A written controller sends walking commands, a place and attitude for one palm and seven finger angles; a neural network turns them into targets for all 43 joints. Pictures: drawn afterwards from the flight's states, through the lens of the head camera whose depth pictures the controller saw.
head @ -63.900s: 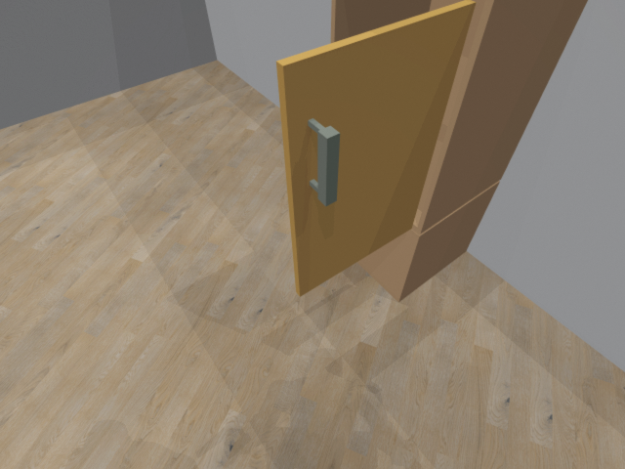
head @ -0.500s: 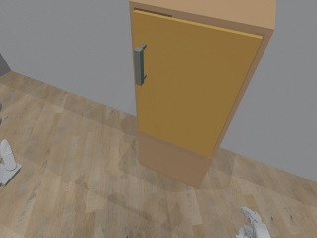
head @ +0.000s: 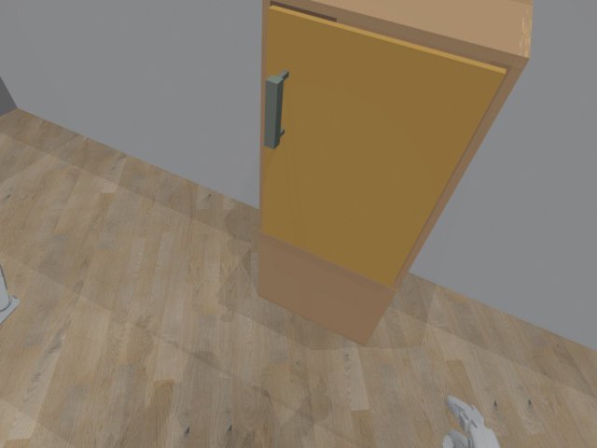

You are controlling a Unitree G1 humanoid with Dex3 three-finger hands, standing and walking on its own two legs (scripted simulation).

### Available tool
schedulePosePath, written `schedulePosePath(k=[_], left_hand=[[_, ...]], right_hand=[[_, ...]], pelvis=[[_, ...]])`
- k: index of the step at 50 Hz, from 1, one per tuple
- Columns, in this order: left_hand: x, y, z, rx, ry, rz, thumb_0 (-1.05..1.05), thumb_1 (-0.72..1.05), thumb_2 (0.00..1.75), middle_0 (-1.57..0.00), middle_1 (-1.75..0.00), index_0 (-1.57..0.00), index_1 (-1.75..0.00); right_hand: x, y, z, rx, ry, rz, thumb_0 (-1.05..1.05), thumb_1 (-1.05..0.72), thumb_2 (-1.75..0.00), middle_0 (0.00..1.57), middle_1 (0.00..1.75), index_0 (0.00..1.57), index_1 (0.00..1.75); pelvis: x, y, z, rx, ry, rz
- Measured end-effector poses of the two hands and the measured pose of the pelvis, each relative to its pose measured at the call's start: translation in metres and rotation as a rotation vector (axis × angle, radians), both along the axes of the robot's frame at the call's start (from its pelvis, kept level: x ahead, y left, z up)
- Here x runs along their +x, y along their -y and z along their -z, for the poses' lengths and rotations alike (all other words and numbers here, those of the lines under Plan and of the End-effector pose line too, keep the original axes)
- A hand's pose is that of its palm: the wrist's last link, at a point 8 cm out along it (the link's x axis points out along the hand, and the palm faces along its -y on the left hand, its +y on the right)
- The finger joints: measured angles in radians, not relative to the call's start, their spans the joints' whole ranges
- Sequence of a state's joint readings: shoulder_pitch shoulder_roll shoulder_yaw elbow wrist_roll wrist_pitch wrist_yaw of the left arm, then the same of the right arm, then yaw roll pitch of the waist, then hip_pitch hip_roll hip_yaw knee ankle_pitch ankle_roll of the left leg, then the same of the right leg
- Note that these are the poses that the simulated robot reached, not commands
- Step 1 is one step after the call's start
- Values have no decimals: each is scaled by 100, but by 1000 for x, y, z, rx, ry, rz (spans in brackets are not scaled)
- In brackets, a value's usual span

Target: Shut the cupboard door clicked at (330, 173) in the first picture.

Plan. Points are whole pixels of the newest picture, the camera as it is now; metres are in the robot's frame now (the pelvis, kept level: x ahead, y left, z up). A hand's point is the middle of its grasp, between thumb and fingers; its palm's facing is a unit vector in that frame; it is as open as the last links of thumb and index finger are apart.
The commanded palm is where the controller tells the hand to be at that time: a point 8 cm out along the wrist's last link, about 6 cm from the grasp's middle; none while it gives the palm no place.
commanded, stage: step back with the hand held close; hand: left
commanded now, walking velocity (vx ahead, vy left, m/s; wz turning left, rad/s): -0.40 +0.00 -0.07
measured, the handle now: (278, 109) +0.70 +0.08 +0.09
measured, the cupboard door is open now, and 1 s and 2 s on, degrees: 0 0 0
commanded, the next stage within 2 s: stop stepping back and stand still in 0.16 s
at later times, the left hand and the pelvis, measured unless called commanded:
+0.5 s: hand out of the picture +0.11 +0.29 +0.16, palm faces +0.49 -0.80 -0.34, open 7.4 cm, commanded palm +0.06 +0.30 +0.18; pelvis -0.10 +0.01 +0.00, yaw -2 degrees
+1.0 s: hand out of the picture +0.08 +0.31 +0.17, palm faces +0.47 -0.84 -0.27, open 7.5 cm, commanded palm +0.01 +0.34 +0.18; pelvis -0.15 +0.05 +0.00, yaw -3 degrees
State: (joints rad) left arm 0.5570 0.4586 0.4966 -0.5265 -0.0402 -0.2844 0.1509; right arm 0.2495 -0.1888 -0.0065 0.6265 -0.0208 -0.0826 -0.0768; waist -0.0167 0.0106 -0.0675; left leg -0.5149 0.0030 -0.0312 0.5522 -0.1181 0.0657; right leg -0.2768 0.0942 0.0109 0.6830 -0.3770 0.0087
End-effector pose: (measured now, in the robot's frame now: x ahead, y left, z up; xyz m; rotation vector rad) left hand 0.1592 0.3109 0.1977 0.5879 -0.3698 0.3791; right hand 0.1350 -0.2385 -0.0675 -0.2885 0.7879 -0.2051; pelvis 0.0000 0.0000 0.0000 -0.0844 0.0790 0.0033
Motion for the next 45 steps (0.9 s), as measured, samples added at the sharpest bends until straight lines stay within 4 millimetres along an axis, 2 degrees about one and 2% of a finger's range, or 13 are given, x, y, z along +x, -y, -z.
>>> schedulePosePath(k=[4,8,11,14,17,21,24,27,30,33,36,41,45], left_hand=[[-5,10,6,-35,-10,14,2,89,90,-21,-30,-21,-30],[-8,37,14,-41,-54,104,2,89,90,-21,-30,-21,-30],[-24,58,9,-18,-75,192,2,89,90,-21,-30,-21,-30],[-50,64,0,39,-65,239,2,89,90,-21,-30,-21,-30],[-73,51,-6,63,-42,189,2,88,90,-22,-30,-22,-30],[-88,14,4,-26,-9,32,1,88,90,-22,-30,-22,-30],[-92,-8,22,-139,-18,-59,1,89,90,-21,-30,-21,-30],[-94,-12,35,-201,-58,-68,2,89,90,-21,-30,-21,-30],[-97,-3,32,-197,-75,-12,2,89,90,-21,-30,-20,-30],[-107,8,19,-138,-79,62,2,89,90,-21,-30,-20,-30],[-121,10,5,-67,-85,101,2,89,90,-21,-30,-21,-30],[-143,-13,5,-51,-61,33,2,89,90,-21,-30,-21,-30],[-138,-37,23,-161,15,-42,2,89,90,-21,-30,-21,-30]], right_hand=[[7,-5,0,22,24,-56,1,-90,-89,20,30,20,30],[4,-3,2,56,73,-77,1,-90,-89,20,30,21,30],[-13,3,-2,81,110,-45,1,-90,-89,20,30,21,30],[-39,13,-9,74,128,5,1,-90,-89,20,30,21,30],[-67,26,-12,26,110,41,1,-90,-89,20,30,21,30],[-101,38,-3,-33,54,88,1,-90,-89,20,30,20,30],[-124,34,1,-53,-6,101,1,-90,-89,20,30,20,30],[-140,22,-2,-47,-12,100,1,-90,-89,20,30,20,30],[-151,3,-7,-18,8,81,1,-90,-89,20,30,20,30],[-156,-13,-10,23,37,60,1,-90,-89,20,30,20,30],[-159,-25,-7,57,50,41,1,-90,-89,20,30,20,30],[-164,-31,5,55,31,39,1,-90,-89,20,30,21,30],[-166,-31,15,7,13,48,1,-90,-89,20,30,21,30]], pelvis=[[-15,6,0,22,-40,40],[-49,14,3,34,-29,75],[-71,20,5,11,3,73],[-81,25,6,14,35,66],[-82,23,5,33,51,71],[-83,9,6,28,58,41],[-92,-2,4,37,80,38],[-105,-10,0,46,84,49],[-118,-12,-5,51,74,48],[-130,-13,-8,53,61,47],[-139,-16,-8,41,65,42],[-141,-27,-1,24,96,66],[-140,-41,11,21,126,53]])
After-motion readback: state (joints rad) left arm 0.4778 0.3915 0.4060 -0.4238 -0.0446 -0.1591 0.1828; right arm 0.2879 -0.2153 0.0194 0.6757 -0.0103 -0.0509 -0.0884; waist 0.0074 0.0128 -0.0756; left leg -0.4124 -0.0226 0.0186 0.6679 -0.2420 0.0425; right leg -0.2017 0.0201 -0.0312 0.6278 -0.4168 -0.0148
